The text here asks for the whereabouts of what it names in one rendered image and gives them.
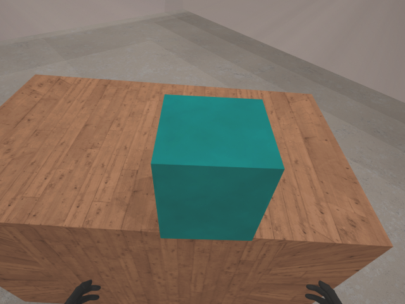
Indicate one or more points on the carton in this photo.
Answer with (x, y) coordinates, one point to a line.
(215, 167)

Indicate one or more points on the pedestal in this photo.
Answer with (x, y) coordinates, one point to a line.
(77, 202)

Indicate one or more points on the right robot hand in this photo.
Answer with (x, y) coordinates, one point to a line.
(330, 297)

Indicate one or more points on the left robot hand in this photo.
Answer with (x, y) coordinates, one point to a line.
(77, 296)

